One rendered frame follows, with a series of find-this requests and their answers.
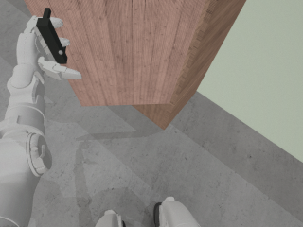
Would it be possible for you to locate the left robot upper arm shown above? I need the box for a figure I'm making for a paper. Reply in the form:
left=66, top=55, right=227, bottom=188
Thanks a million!
left=0, top=132, right=52, bottom=227

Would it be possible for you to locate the left robot forearm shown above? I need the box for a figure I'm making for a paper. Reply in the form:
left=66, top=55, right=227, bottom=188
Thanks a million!
left=0, top=64, right=46, bottom=139

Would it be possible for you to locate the robot left hand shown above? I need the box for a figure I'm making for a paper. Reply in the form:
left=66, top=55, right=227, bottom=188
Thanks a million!
left=16, top=15, right=82, bottom=80

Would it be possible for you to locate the cupboard door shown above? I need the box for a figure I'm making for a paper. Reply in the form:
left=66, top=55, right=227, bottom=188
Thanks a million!
left=24, top=0, right=205, bottom=107

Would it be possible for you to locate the handle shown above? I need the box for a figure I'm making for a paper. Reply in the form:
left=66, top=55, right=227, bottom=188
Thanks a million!
left=36, top=8, right=68, bottom=64

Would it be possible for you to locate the robot left thigh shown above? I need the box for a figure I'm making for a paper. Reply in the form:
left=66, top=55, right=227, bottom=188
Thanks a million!
left=95, top=213, right=123, bottom=227

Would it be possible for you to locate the right robot shin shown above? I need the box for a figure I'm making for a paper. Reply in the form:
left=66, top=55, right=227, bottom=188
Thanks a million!
left=159, top=197, right=175, bottom=227

